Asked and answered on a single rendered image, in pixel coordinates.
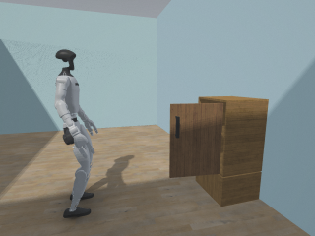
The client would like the robot right hand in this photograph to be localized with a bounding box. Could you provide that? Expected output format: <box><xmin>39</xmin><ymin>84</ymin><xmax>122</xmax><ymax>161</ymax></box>
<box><xmin>74</xmin><ymin>133</ymin><xmax>95</xmax><ymax>158</ymax></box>

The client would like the robot left foot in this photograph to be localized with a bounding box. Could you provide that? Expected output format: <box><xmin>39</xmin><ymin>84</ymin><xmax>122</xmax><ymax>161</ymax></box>
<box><xmin>70</xmin><ymin>192</ymin><xmax>94</xmax><ymax>201</ymax></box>

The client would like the robot left hand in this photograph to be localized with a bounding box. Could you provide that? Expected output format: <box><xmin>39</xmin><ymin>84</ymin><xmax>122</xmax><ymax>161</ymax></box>
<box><xmin>84</xmin><ymin>119</ymin><xmax>98</xmax><ymax>135</ymax></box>

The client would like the robot foot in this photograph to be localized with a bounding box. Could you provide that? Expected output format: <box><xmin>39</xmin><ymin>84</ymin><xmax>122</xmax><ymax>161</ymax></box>
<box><xmin>70</xmin><ymin>192</ymin><xmax>94</xmax><ymax>201</ymax></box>
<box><xmin>63</xmin><ymin>207</ymin><xmax>91</xmax><ymax>218</ymax></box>

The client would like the cupboard door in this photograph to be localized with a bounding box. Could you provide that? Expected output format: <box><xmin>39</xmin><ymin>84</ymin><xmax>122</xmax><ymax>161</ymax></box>
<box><xmin>169</xmin><ymin>103</ymin><xmax>224</xmax><ymax>178</ymax></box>

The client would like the robot right foot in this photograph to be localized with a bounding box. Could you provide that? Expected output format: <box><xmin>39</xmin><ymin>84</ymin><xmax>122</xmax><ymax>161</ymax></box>
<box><xmin>63</xmin><ymin>207</ymin><xmax>91</xmax><ymax>218</ymax></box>

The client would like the robot left forearm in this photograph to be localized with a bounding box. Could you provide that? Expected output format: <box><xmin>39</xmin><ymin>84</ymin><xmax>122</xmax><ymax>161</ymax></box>
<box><xmin>77</xmin><ymin>104</ymin><xmax>89</xmax><ymax>122</ymax></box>

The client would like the robot right forearm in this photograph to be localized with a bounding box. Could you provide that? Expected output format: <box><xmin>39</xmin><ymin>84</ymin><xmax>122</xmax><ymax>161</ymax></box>
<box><xmin>56</xmin><ymin>101</ymin><xmax>81</xmax><ymax>137</ymax></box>

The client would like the handle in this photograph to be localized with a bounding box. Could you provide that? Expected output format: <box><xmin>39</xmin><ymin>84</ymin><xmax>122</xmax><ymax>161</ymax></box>
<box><xmin>175</xmin><ymin>116</ymin><xmax>180</xmax><ymax>139</ymax></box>

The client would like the right robot upper arm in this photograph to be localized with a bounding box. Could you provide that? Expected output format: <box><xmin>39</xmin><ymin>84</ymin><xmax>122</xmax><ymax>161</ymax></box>
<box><xmin>54</xmin><ymin>76</ymin><xmax>70</xmax><ymax>109</ymax></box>

